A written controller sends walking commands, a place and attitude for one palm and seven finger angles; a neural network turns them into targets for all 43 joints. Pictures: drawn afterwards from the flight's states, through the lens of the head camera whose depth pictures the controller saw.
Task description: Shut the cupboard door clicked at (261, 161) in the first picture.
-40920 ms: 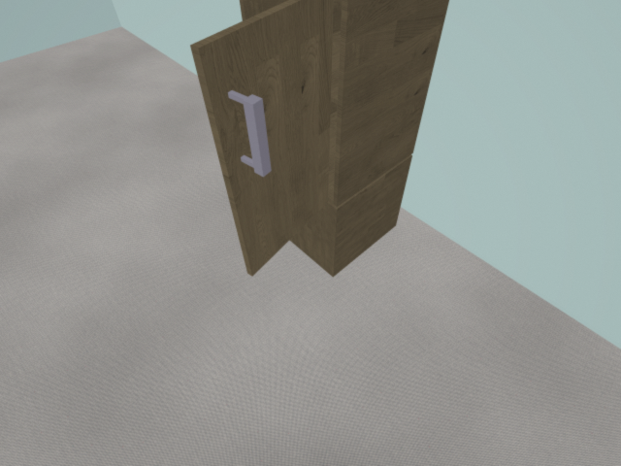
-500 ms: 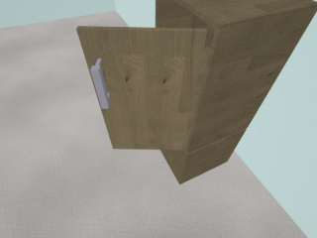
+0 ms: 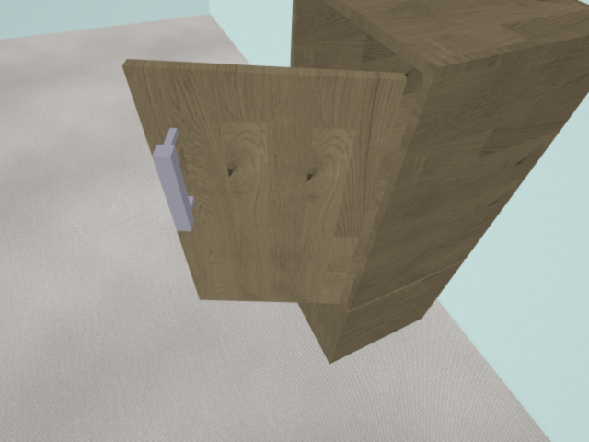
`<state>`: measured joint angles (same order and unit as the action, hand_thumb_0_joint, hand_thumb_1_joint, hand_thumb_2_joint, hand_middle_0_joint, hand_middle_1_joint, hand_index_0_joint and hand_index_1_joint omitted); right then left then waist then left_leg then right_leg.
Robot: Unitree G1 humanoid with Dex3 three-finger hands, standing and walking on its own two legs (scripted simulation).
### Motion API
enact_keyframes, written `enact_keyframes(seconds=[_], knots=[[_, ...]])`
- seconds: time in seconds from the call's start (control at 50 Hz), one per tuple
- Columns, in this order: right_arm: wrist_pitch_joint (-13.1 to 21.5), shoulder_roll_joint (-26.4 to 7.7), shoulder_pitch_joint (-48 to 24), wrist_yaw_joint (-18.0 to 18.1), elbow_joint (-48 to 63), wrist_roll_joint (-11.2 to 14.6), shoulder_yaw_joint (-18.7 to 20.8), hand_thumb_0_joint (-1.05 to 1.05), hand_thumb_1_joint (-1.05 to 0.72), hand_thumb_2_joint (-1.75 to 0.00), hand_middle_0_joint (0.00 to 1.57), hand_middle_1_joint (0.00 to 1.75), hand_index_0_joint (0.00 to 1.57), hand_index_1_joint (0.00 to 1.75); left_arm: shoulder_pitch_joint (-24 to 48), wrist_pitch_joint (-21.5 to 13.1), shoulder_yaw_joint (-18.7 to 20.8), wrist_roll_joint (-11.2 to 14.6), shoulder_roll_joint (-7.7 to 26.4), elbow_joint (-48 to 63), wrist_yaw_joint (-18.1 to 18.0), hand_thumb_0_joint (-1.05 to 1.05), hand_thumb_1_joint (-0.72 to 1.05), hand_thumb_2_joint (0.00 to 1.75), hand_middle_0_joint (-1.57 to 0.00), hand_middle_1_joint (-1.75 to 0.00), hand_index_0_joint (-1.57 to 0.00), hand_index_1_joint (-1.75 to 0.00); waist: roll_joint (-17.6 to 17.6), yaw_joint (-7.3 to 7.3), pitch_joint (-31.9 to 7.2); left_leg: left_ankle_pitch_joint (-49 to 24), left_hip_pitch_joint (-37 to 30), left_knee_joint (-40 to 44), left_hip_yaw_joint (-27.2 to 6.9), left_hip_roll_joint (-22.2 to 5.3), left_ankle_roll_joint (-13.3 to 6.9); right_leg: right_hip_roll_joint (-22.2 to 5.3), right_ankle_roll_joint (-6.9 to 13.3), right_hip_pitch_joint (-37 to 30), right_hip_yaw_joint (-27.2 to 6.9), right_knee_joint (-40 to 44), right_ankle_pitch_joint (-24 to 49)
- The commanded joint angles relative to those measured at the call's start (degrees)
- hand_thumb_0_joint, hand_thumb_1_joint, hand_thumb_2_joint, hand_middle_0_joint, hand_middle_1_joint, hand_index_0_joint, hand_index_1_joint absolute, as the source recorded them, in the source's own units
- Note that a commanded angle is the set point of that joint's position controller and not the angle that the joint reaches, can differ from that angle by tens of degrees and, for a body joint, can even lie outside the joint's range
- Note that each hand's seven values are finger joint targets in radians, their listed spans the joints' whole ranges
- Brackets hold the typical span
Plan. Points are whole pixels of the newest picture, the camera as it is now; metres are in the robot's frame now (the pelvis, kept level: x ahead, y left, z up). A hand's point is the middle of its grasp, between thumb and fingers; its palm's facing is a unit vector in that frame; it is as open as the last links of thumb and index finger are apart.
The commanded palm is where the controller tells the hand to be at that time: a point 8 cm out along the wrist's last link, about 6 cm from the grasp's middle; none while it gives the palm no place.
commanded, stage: come to a stop and stand still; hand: left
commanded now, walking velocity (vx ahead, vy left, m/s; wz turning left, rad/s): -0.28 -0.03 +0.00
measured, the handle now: (179, 181) +0.44 +0.21 +0.10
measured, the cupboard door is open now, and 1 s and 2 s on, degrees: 64 64 64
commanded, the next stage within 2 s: look again from close up in 1.12 s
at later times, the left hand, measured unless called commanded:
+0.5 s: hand out of the picture +0.10 +0.23 -0.18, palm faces +0.03 -0.98 -0.21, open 7.4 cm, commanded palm none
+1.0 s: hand out of the picture +0.00 +0.16 -0.16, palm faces +0.00 -0.98 -0.19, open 7.4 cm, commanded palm none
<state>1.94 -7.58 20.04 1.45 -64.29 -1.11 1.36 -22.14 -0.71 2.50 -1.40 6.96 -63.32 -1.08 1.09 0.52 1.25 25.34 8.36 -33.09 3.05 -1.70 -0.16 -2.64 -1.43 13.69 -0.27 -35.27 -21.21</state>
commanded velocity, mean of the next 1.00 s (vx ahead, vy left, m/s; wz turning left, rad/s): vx -0.07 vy -0.05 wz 0.00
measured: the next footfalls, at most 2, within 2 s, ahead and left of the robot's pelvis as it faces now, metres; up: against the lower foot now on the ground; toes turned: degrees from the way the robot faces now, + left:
left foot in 0.38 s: +0.10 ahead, +0.12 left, +0.00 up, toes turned +5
right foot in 0.82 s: +0.00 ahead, -0.13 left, +0.00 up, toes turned -4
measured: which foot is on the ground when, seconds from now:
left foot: down 0.00-0.14, up 0.16-0.36, down 0.38-0.84, up 0.86-1.00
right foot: down 0.00-0.40, up 0.42-0.80, down 0.82-1.00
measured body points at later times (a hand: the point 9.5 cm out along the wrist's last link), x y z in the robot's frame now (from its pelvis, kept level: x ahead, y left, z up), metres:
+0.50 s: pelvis +0.04 +0.04 +0.00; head +0.09 +0.06 +0.45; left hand +0.10 +0.28 -0.16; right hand +0.09 -0.21 -0.14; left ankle +0.06 +0.12 -0.73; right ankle -0.02 -0.11 -0.66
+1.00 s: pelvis -0.01 -0.01 +0.01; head +0.00 -0.01 +0.46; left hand +0.01 +0.21 -0.15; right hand -0.01 -0.24 -0.15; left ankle -0.01 +0.11 -0.71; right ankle -0.04 -0.13 -0.73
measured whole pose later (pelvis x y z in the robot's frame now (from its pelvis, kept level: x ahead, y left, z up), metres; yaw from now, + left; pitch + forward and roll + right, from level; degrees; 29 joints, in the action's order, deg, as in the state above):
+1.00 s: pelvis -0.01 -0.01 +0.01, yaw -1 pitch +0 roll -1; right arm -3.2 -9.5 15.4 0.7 -61.7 -1.2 2.9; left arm -16.9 1.2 0.9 -1.5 7.7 -59.4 -1.9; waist -1.7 -0.8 1.4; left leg 20.4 19.3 -41.4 2.1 -3.0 1.0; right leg 0.1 0.3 10.0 3.1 -26.3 -16.0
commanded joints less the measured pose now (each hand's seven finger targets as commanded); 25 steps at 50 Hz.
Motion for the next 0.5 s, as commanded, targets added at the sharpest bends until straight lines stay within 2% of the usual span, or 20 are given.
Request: enact_keyframes(seconds=[0.0,0.02,0.04,0.06,0.08,0.1,0.12,0.14,0.18,0.22,0.26,0.32,0.34,0.36,0.38,0.4,0.42,0.44,0.46,0.48], knots=[[0.2,-8.0,14.3,1.8,-2.8,-0.7,0.6,0.0,-0.9,-0.9,0.2,0.3,0.2,0.3,5.8,-0.8,0.0,0.1,2.7,5.5,-0.9,0.0,0.9,0.9,-0.2,-0.3,-0.2,-0.3,-15.8,-5.2,5.2,-72.9,-16.5,6.7,-11.9,-15.0,-8.7,1.5,1.9,20.5,6.1,-10.9,-9.7],[-0.2,-7.6,12.7,2.1,-2.1,-0.8,0.4,0.0,-0.9,-0.9,0.2,0.3,0.2,0.3,6.9,-0.6,0.1,0.3,2.7,5.6,-0.9,0.0,0.9,0.9,-0.2,-0.3,-0.2,-0.3,-13.7,-4.68,6.6,-74.9,-14.4,6.0,-9.6,-13.8,-7.8,0.5,2.1,18.6,5.9,-7.1,-8.9],[-0.4,-7.4,9.6,2.3,-1.0,-0.6,0.3,0.0,-0.9,-0.9,0.2,0.3,0.2,0.3,6.5,-0.5,0.4,0.5,2.8,5.3,-0.8,0.0,0.9,0.9,-0.2,-0.3,-0.2,-0.3,-11.5,-3.01,7.7,-74.5,-9.4,5.4,-6.4,-11.3,-5.3,0.2,2.0,12.1,6.4,0.4,-3.4],[-0.5,-7.5,5.9,2.5,-0.1,0.2,0.3,0.0,-0.9,-0.9,0.2,0.3,0.2,0.3,1.6,-0.7,0.8,0.5,4.1,3.8,-0.7,0.0,0.9,0.9,-0.2,-0.3,-0.2,-0.3,-8.7,0.21,6.8,-73.6,-5.4,1.4,-3.7,-8.9,-3.0,1.1,1.9,3.1,7.6,8.1,8.8],[-0.5,-8.1,4.1,2.6,1.7,1.0,0.6,0.0,-0.9,-0.9,0.2,0.3,0.2,0.3,-5.5,-0.9,1.5,0.5,6.5,1.9,-1.0,0.0,0.9,0.9,-0.2,-0.3,-0.2,-0.3,-4.1,2.48,1.3,-64.9,1.8,-4.8,-1.5,-6.4,-1.1,-1.1,2.3,-9.3,4.8,8.0,34.2],[-0.7,-6.2,3.2,2.5,3.4,1.6,1.0,0.0,-0.9,-0.9,0.2,0.3,0.2,0.3,-9.2,-0.8,2.2,0.4,9.9,1.1,-1.8,0.0,0.9,0.9,-0.2,-0.3,-0.2,-0.3,3.8,3.2,-3.1,-40.9,9.5,-11.7,1.2,-2.1,0.7,-9.2,6.2,-17.4,-2.8,4.0,62.7],[-1.2,-4.1,1.4,2.5,3.8,2.0,1.3,0.0,-0.9,-0.9,0.2,0.3,0.2,0.3,-9.3,-0.5,2.0,0.5,10.9,0.4,-1.8,0.0,0.9,0.9,-0.2,-0.3,-0.2,-0.3,7.1,3.19,-5.4,1.2,11.8,-18.8,1.5,1.2,1.6,-18.9,12.7,-18.6,-7.2,6.3,77.8],[-1.9,-2.9,-0.9,2.8,4.2,1.8,1.7,0.0,-0.9,-0.9,0.2,0.3,0.2,0.3,-5.6,0.0,1.8,0.4,10.2,1.1,-2.0,0.0,0.9,0.9,-0.2,-0.3,-0.2,-0.3,7.1,2.21,-2.3,9.0,13.4,-21.3,-1.4,0.8,1.4,-20.0,14.9,-14.9,-6.4,8.5,75.3],[-3.1,-1.8,-3.6,2.4,4.8,1.3,1.8,0.0,-0.9,-0.9,0.2,0.3,0.2,0.3,-0.2,1.0,1.8,-0.4,9.6,3.5,-2.4,0.0,0.9,0.9,-0.2,-0.3,-0.2,-0.3,8.3,2.19,3.2,10.3,15.8,-23.1,-2.7,-0.4,1.3,-18.6,15.5,-9.2,-5.2,9.6,66.4],[-3.6,-1.5,-3.0,1.8,4.8,1.1,2.0,0.0,-0.9,-0.9,0.2,0.3,0.2,0.3,3.8,1.5,2.1,-0.6,9.7,5.6,-2.5,0.0,0.9,0.9,-0.2,-0.3,-0.2,-0.3,9.0,0.58,3.4,7.5,15.2,-20.1,-2.0,-0.3,1.5,-16.6,14.0,-7.0,-2.7,10.0,59.1],[-3.7,-1.3,-1.8,1.3,4.9,1.0,2.2,0.0,-0.9,-0.9,0.2,0.3,0.2,0.3,6.3,1.7,2.4,-0.4,10.6,7.2,-2.3,0.0,0.9,0.9,-0.2,-0.3,-0.2,-0.3,8.4,-0.39,1.0,1.7,12.9,-15.2,-0.4,0.4,1.9,-14.6,12.5,-6.4,-0.9,9.2,53.3],[-3.1,-2.6,1.6,0.6,4.5,0.8,2.4,0.0,-0.9,-0.9,0.2,0.3,0.2,0.3,10.1,2.0,2.8,0.1,11.1,9.4,-2.0,0.0,0.9,0.9,-0.2,-0.3,-0.2,-0.3,9.0,-2.97,-2.7,-16.0,4.1,1.5,1.7,0.1,2.2,-10.7,7.7,-3.3,1.9,3.4,39.4],[-2.5,-4.8,2.8,0.6,4.3,0.5,2.5,0.0,-0.9,-0.9,0.2,0.3,0.2,0.3,9.5,2.2,2.4,0.4,9.6,9.8,-1.9,0.0,0.9,0.9,-0.2,-0.3,-0.2,-0.3,3.9,-3.19,-4.9,-29.0,-1.4,7.6,-0.2,-2.9,1.5,-7.7,4.6,-1.2,3.8,-1.2,29.6],[-1.7,-9.6,2.9,0.5,5.5,-0.1,3.4,0.0,-0.9,-0.9,0.2,0.3,0.2,0.3,6.2,2.6,2.0,0.9,6.3,10.4,-1.9,0.0,0.9,0.9,-0.2,-0.3,-0.2,-0.3,-11.4,-2.57,-6.6,-46.9,-5.2,10.8,-14.9,-15.1,-3.4,-0.9,0.6,6.5,6.3,-9.5,2.9],[-1.8,-13.0,2.1,0.9,6.9,-0.4,3.7,0.0,-0.9,-0.9,0.2,0.3,0.2,0.3,6.0,3.0,1.7,1.1,6.0,10.8,-2.2,0.0,0.9,0.9,-0.2,-0.3,-0.2,-0.3,-17.3,-3.16,-6.7,-58.4,0.0,13.2,-22.6,-22.5,-10.3,3.3,-0.1,6.6,1.2,-22.2,-17.2],[-2.0,-12.6,-0.1,1.1,7.6,-0.8,3.3,0.0,-0.9,-0.9,0.2,0.3,0.2,0.3,6.7,3.5,2.1,0.5,7.4,11.0,-2.4,0.0,0.9,0.9,-0.2,-0.3,-0.2,-0.3,-11.2,-2.75,-4.1,-50.8,6.2,13.8,-18.4,-22.5,-12.4,2.6,1.1,5.0,-3.1,-30.1,-15.9],[-1.7,-10.7,-2.5,1.7,8.0,-0.9,2.8,0.0,-0.9,-0.9,0.2,0.3,0.2,0.3,8.0,3.9,2.3,0.1,6.7,10.7,-2.2,0.0,0.9,0.9,-0.2,-0.3,-0.2,-0.3,-11.3,-1.75,-0.1,-48.0,8.7,14.8,-17.3,-20.0,-11.1,2.0,0.8,9.2,-5.0,-32.5,-12.0],[-1.6,-10.1,-4.6,1.9,9.0,-1.0,2.1,0.0,-0.9,-0.9,0.2,0.3,0.2,0.3,7.3,3.8,2.6,-0.1,7.3,10.1,-2.0,0.0,0.9,0.9,-0.2,-0.3,-0.2,-0.3,-11.1,-0.8,1.0,-46.7,7.8,14.0,-16.0,-18.2,-10.4,1.9,0.5,11.3,-5.3,-34.2,-8.5],[-1.4,-9.6,-5.7,1.9,9.6,-1.0,1.9,0.0,-0.9,-0.9,0.2,0.3,0.2,0.3,6.7,3.4,2.5,-0.3,7.6,10.0,-1.5,0.0,0.9,0.9,-0.2,-0.3,-0.2,-0.3,-9.8,-0.42,1.4,-49.0,5.8,13.0,-14.5,-17.8,-10.7,1.6,0.0,13.5,-4.5,-34.8,-7.1],[-1.4,-9.7,-5.5,2.0,9.8,-0.9,2.0,0.0,-0.9,-0.9,0.2,0.3,0.2,0.3,6.2,3.4,2.5,-0.1,7.6,9.8,-1.2,0.0,0.9,0.9,-0.2,-0.3,-0.2,-0.3,-8.1,-0.59,-0.9,-50.2,2.1,12.3,-12.6,-16.9,-10.6,1.7,-0.6,14.7,-4.6,-34.9,-5.0]])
